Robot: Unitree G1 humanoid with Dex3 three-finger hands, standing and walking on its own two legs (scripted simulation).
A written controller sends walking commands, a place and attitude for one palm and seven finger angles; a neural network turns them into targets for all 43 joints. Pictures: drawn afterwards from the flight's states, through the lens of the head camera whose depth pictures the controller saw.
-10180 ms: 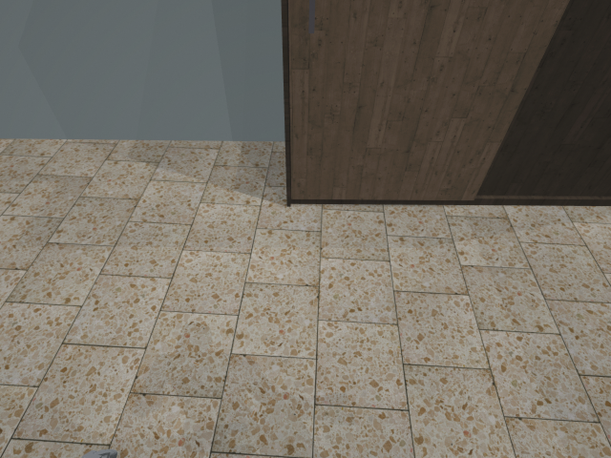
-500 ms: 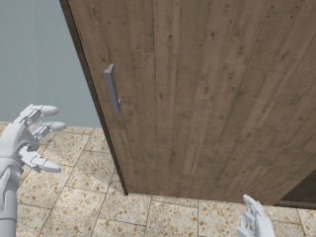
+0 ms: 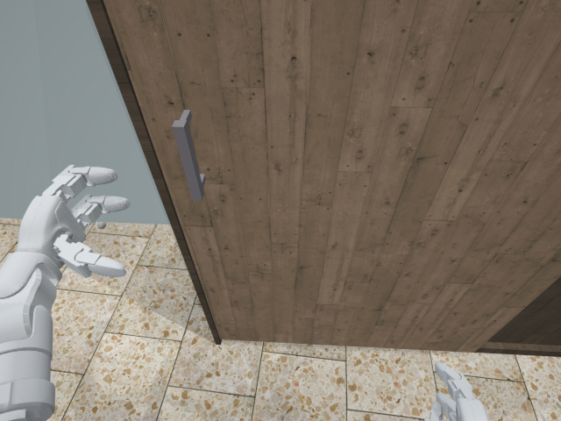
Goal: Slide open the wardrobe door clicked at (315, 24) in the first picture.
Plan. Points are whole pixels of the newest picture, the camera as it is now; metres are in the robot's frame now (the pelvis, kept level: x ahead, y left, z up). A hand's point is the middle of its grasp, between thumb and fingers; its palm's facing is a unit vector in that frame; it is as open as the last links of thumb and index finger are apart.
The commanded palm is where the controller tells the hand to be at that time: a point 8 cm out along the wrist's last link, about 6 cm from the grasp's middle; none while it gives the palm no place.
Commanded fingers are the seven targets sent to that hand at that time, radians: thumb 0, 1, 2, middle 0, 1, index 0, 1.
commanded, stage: move the hooked fingers beside the handle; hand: left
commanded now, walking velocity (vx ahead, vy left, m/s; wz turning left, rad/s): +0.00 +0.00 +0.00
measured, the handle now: (192, 157) +0.48 +0.18 +0.12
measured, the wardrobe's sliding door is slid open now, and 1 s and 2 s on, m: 0.00 0.00 0.00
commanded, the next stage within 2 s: feel for the door with the fingertips in 1.78 s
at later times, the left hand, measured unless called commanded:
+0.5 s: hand (129, 197) +0.38 +0.24 +0.13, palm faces +0.04 -1.00 -0.01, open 14.0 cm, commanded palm +0.35 +0.29 +0.13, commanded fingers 0.00 -0.50 0.30 -0.30 -1.20 -0.30 -1.20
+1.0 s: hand (147, 175) +0.43 +0.24 +0.13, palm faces +0.02 -1.00 +0.00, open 14.0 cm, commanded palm +0.41 +0.29 +0.13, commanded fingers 0.00 -0.50 0.30 -0.30 -1.20 -0.30 -1.20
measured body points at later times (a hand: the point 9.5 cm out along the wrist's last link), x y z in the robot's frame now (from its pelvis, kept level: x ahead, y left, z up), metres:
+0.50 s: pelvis +0.00 +0.00 +0.00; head +0.02 -0.01 +0.45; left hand +0.37 +0.30 +0.14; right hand +0.13 -0.26 -0.10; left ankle +0.00 +0.12 -0.73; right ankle +0.00 -0.12 -0.73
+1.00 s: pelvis +0.00 +0.00 -0.01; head +0.04 +0.00 +0.44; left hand +0.42 +0.29 +0.13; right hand +0.08 -0.27 -0.11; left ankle +0.00 +0.12 -0.73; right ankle +0.00 -0.12 -0.73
